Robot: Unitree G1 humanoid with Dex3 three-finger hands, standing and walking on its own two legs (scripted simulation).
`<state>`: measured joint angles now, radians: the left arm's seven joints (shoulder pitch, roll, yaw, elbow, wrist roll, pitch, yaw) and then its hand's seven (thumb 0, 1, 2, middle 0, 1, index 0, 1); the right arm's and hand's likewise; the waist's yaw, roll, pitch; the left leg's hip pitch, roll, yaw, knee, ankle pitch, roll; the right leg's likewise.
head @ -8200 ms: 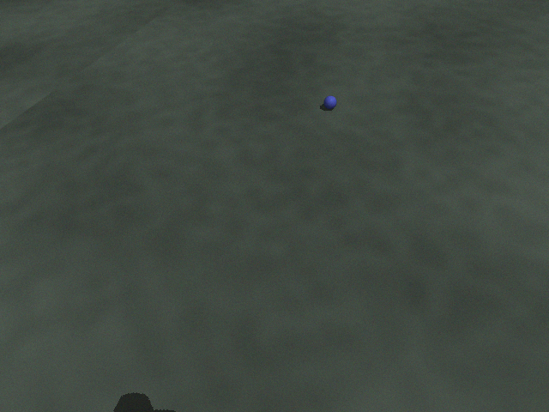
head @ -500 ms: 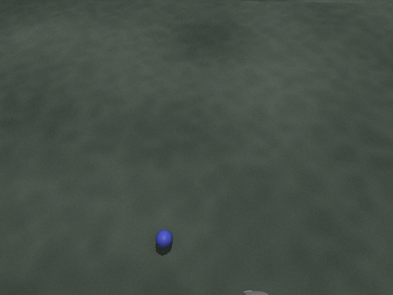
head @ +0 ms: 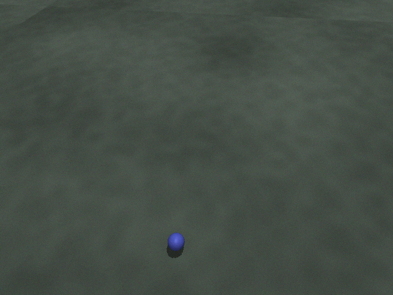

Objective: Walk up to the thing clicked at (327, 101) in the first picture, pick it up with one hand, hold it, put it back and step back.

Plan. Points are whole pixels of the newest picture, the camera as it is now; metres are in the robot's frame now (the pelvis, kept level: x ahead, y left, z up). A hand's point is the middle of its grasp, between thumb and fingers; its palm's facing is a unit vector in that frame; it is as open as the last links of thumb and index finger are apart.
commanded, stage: walk up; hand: left
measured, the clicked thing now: (176, 241) +0.49 +0.16 -0.72
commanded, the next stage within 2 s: none
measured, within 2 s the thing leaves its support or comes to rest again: neither
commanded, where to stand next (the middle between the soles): +0.10 -0.01 m, yaw -3 degrees
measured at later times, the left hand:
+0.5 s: hand out of the picture +0.13 +0.25 -0.14, palm faces +0.01 -0.94 -0.34, open 7.4 cm
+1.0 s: hand out of the picture +0.10 +0.30 -0.17, palm faces -0.01 -0.92 -0.38, open 7.4 cm
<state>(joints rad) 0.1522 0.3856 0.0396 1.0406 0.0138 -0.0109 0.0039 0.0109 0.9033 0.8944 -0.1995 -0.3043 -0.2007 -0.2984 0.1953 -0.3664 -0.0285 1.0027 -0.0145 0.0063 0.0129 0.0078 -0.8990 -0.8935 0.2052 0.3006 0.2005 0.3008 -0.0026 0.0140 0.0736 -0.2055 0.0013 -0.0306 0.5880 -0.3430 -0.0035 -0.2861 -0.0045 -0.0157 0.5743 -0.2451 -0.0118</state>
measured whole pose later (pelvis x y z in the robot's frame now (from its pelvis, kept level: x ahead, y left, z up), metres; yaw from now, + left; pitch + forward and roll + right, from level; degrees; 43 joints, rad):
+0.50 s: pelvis +0.03 +0.00 +0.01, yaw +0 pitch -2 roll +0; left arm 0.08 0.35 0.01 1.11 0.00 -0.03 0.00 0.01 0.90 0.89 -0.20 -0.30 -0.20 -0.30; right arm 0.11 -0.36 -0.01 1.06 0.00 -0.02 0.00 0.01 -0.90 -0.89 0.20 0.30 0.20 0.30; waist 0.00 0.00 0.03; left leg -0.06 0.01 -0.03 0.38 -0.28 -0.01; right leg -0.16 0.00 -0.01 0.41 -0.21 0.00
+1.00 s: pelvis -0.05 +0.03 -0.02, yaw +0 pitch -2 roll +1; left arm -0.03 0.41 0.05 0.95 0.01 0.08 0.02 0.01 0.90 0.89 -0.20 -0.30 -0.20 -0.30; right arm 0.11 -0.39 -0.07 0.97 -0.02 0.03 0.00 0.00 -0.90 -0.89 0.20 0.30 0.20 0.30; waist -0.02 -0.05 0.20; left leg -0.31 -0.05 -0.01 0.70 -0.35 0.02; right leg -0.47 -0.02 0.08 0.80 -0.39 -0.01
